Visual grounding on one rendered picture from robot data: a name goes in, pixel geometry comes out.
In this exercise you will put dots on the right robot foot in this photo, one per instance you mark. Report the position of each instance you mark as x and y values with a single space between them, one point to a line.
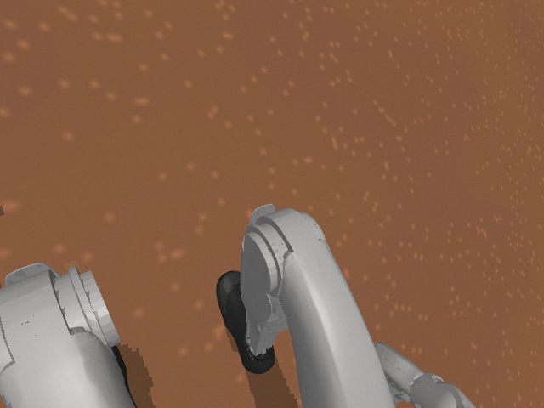
234 314

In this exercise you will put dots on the right robot hand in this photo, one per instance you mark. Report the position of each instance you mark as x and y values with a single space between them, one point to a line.
399 371

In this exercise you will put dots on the left robot foot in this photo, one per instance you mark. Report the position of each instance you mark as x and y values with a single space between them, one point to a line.
123 368

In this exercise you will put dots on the right robot arm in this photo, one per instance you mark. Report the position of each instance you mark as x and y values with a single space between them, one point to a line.
430 391

